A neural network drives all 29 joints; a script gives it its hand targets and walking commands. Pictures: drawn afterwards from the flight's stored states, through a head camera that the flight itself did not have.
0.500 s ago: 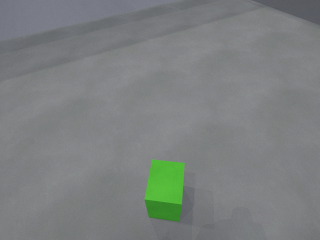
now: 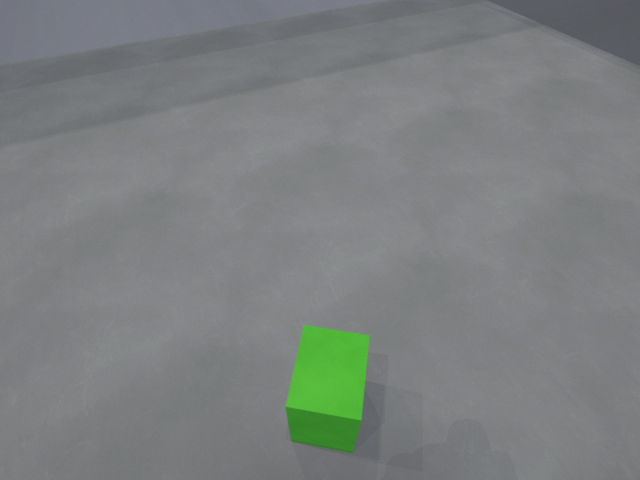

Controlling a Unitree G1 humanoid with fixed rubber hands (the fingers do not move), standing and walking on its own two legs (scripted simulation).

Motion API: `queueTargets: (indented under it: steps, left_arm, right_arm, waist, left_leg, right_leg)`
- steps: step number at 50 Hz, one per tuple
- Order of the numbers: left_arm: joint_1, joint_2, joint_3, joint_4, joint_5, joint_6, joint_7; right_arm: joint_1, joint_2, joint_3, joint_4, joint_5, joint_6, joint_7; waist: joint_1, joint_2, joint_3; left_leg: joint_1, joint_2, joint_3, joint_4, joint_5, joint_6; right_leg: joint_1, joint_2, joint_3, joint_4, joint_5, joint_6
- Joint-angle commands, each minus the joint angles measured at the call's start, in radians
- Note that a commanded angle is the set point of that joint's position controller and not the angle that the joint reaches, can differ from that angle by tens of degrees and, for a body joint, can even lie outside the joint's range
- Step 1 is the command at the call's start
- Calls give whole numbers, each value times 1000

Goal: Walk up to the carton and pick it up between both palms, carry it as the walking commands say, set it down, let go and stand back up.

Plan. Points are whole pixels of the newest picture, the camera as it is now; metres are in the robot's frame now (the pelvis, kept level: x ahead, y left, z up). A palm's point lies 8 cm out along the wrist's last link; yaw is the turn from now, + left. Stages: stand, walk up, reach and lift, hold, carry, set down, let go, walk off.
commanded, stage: walk up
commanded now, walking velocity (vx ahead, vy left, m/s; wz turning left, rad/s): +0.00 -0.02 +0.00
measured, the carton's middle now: (328, 390) +0.47 -0.03 -0.63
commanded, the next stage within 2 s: none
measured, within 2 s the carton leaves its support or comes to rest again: neither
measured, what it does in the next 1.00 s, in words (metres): steps on the spot: left foot, then right foot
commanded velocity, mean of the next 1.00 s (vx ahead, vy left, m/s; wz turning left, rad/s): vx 0.06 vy -0.04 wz -0.12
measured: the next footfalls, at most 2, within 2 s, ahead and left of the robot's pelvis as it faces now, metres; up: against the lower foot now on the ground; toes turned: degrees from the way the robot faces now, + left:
left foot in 0.52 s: +0.12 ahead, +0.16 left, +0.00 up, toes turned +4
right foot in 0.92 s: +0.09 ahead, -0.10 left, +0.00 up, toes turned -2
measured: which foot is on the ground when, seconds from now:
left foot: down 0.00-0.28, up 0.30-0.50, down 0.52-0.92, up 0.94-1.00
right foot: down 0.00-0.52, up 0.54-0.90, down 0.92-1.00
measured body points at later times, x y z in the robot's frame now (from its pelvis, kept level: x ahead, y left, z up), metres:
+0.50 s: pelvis +0.04 +0.03 -0.01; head +0.06 +0.03 +0.44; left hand -0.02 +0.28 -0.16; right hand +0.08 -0.22 -0.16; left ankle +0.07 +0.16 -0.74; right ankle +0.01 -0.10 -0.74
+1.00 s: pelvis +0.06 -0.03 -0.01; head +0.07 -0.06 +0.44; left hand +0.22 +0.18 -0.13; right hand -0.03 -0.26 -0.18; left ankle +0.07 +0.14 -0.73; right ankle +0.04 -0.13 -0.74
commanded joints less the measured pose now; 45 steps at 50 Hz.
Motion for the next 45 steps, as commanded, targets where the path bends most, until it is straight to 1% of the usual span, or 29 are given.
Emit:
queueTargets:
  steps: [1, 10, 11, 12, 13, 14, 15, 16, 17, 18, 19, 20, 21, 23, 24, 25, 26, 27, 28, 30, 31, 32, 35, 37, 39, 42, 43, 44, 45]
  left_arm:
    - [77, 79, 11, -10, 1, -10, 4]
    - [90, 69, 7, 3, 3, -16, 6]
    - [99, 94, 29, -5, -3, -9, 9]
    - [139, 146, 55, -13, 12, -1, -7]
    - [175, 179, 76, -15, 21, 11, -8]
    - [223, 194, 86, -15, 20, 16, -5]
    - [259, 187, 86, -9, 18, 11, 0]
    - [258, 162, 80, -7, 23, 2, 6]
    - [224, 154, 79, -21, 26, -4, 8]
    - [169, 159, 81, -43, 26, -9, 7]
    - [114, 155, 79, -60, 27, -12, 3]
    - [88, 148, 79, -69, 27, -15, -1]
    - [65, 121, 71, -58, 26, -13, -4]
    - [74, 101, 62, -40, 23, -5, -9]
    - [95, 88, 59, -41, 21, -7, -10]
    - [109, 66, 51, -78, 15, -10, -8]
    - [121, 64, 61, -107, 26, 5, 4]
    - [69, 129, 91, -86, 33, 41, 6]
    - [50, 116, 82, -96, 21, 49, 7]
    - [63, 92, 66, -82, 27, 59, -11]
    - [88, 78, 57, -60, 26, 62, -17]
    - [69, 81, 55, -61, 28, 69, -21]
    - [-48, 94, 57, -121, 28, 84, -36]
    - [-118, 83, 57, -155, 21, 87, -48]
    - [-152, 80, 53, -173, 15, 86, -59]
    - [-142, 81, 41, -165, 3, 71, -63]
    - [-92, 70, 31, -142, 1, 56, -59]
    - [-49, 77, 25, -119, 7, 35, -52]
    - [-22, 146, 37, -113, 18, 13, -49]
  right_arm:
    - [91, -83, -13, -1, 2, -2, -4]
    - [102, -67, -11, 8, 6, 3, -4]
    - [91, -101, -28, 2, -15, 4, -4]
    - [91, -140, -49, -15, -15, 10, 0]
    - [38, -127, -49, -41, -28, 12, 9]
    - [-12, -102, -43, -58, -40, 13, 14]
    - [-85, -88, -40, -91, -42, 13, 20]
    - [-130, -93, -42, -114, -42, 11, 26]
    - [-115, -103, -45, -116, -36, 8, 31]
    - [-75, -104, -44, -118, -24, 3, 35]
    - [-32, -79, -34, -125, -14, -4, 36]
    - [-9, -75, -32, -126, -8, -7, 37]
    - [15, -57, -25, -134, -6, -13, 37]
    - [121, -70, -33, -112, -7, -22, 23]
    - [192, -110, -51, -87, -8, -26, 11]
    - [202, -205, -69, -102, -21, -33, -7]
    - [168, -332, -89, -164, -12, -38, -25]
    - [256, -368, -107, -122, 7, -18, -49]
    - [216, -322, -88, -136, -2, -18, -43]
    - [55, -262, -64, -204, -10, -13, -43]
    - [29, -205, -45, -206, -16, -17, -36]
    - [48, -190, -37, -201, -20, -17, -31]
    - [127, -222, -46, -176, -18, -18, -28]
    - [162, -241, -56, -164, -27, -16, -27]
    - [139, -264, -67, -171, -36, -12, -23]
    - [88, -272, -71, -173, -35, -2, -2]
    - [81, -247, -62, -157, -23, 0, 9]
    - [123, -196, -51, -123, -4, 4, 18]
    - [172, -129, -36, -117, 6, 7, 24]
  waist:
    - [2, 17, 37]
    - [2, -1, 39]
    - [-3, -12, -7]
    - [25, -8, -29]
    - [55, -107, 47]
    - [93, -139, 107]
    - [124, -143, 157]
    - [118, -103, 186]
    - [94, -93, 154]
    - [66, -130, 96]
    - [39, -202, 68]
    - [26, -214, 62]
    - [-3, -238, 41]
    - [-59, -154, 9]
    - [-79, -57, -27]
    - [-75, 159, -31]
    - [-49, 284, -26]
    - [-81, 128, -67]
    - [-56, 121, -65]
    - [-13, 163, -23]
    - [1, 196, -31]
    - [-3, 199, -18]
    - [-35, 187, -32]
    - [-53, 226, -40]
    - [-50, 260, -53]
    - [-34, 305, -55]
    - [-4, 279, -76]
    - [22, 157, -91]
    - [24, -107, -119]
  left_leg:
    - [-70, 50, -17, -69, 141, 31]
    - [-61, 48, -11, -64, 132, 26]
    - [-48, 43, 24, -19, 9, 14]
    - [-99, 0, 89, 79, -312, 25]
    - [-234, -19, 106, 194, -375, 10]
    - [-393, -46, 117, 330, -318, -3]
    - [-526, -16, 48, 482, -279, -4]
    - [-576, 13, -12, 549, -225, 1]
    - [-546, 27, -41, 572, -175, 4]
    - [-467, 31, -47, 552, -149, 5]
    - [-381, 29, -35, 474, -170, 1]
    - [-323, 10, -19, 404, -189, 1]
    - [-215, -15, 4, 313, -184, 2]
    - [12, -80, 89, 81, 23, -4]
    - [135, -49, 62, 27, 62, 1]
    - [159, 176, -173, -97, 206, 37]
    - [111, 471, -424, -105, 755, 134]
    - [69, 533, -464, -47, 911, 258]
    - [-29, 446, -351, -18, 907, 261]
    - [-88, 315, -185, -49, 584, 219]
    - [-84, 253, -135, -50, 590, 194]
    - [-97, 243, -115, -46, 638, 181]
    - [-10, 257, -100, -14, 706, 184]
    - [31, 276, -121, -15, 709, 200]
    - [12, 283, -112, -21, 655, 206]
    - [-88, 246, -87, -32, 445, 178]
    - [-115, 201, -63, 3, 308, 152]
    - [-189, 123, 3, 88, 168, 110]
    - [-297, 36, 47, 203, -111, 55]
  right_leg:
    - [26, -94, 76, -72, 152, -10]
    - [26, -96, 79, -72, 180, -13]
    - [9, -117, 102, -50, 96, -11]
    - [-18, -141, 213, -83, -462, -52]
    - [-30, -197, 331, -160, -675, -81]
    - [21, -292, 470, -229, -730, -119]
    - [50, -381, 598, -278, -654, -163]
    - [21, -406, 633, -290, -547, -171]
    - [-7, -386, 596, -276, -469, -153]
    - [-51, -351, 523, -259, -403, -132]
    - [-101, -304, 433, -240, -344, -114]
    - [-129, -264, 373, -216, -300, -102]
    - [-176, -192, 281, -178, -240, -85]
    - [-261, -87, 159, -29, -157, -55]
    - [-313, -55, 136, 77, -131, -24]
    - [-383, -1, 83, 249, -108, 36]
    - [-424, 45, 42, 516, -427, 77]
    - [-411, 28, 146, 807, -457, 102]
    - [-376, -1, 182, 849, -395, 105]
    - [-379, -19, 167, 857, -256, 94]
    - [-344, -10, 155, 812, -192, 93]
    - [-326, 3, 127, 778, -169, 95]
    - [-353, 9, 86, 659, -175, 104]
    - [-361, 3, 74, 563, -202, 99]
    - [-305, -10, 57, 465, -209, 88]
    - [-104, -3, 23, 230, -150, 50]
    - [13, 11, 9, 76, -73, 32]
    - [173, -10, 36, -60, 39, 30]
    - [279, -191, 218, -113, 150, 25]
